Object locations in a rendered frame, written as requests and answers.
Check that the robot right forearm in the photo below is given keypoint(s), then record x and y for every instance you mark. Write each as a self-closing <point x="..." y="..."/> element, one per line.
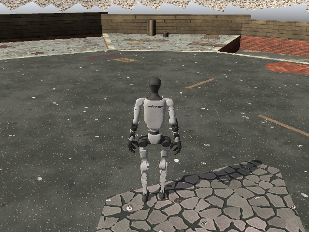
<point x="175" y="131"/>

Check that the left robot upper arm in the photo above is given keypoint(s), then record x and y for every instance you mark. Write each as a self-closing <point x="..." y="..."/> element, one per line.
<point x="137" y="110"/>

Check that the robot right hand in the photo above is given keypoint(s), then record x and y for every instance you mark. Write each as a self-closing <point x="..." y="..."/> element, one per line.
<point x="178" y="148"/>

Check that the right robot upper arm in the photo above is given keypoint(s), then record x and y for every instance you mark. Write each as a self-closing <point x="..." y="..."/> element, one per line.
<point x="171" y="109"/>

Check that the robot left forearm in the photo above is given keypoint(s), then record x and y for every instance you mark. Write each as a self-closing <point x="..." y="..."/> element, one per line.
<point x="133" y="131"/>

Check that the left robot thigh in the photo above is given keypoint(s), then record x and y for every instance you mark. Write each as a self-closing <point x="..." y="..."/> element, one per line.
<point x="143" y="147"/>

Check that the robot left hand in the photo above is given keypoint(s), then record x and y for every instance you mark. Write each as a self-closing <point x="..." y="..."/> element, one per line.
<point x="130" y="145"/>

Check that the right robot thigh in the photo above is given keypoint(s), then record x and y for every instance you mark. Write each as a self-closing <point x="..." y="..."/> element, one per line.
<point x="165" y="146"/>

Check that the robot thigh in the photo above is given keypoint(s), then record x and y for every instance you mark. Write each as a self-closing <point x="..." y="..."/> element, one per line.
<point x="143" y="147"/>
<point x="165" y="146"/>

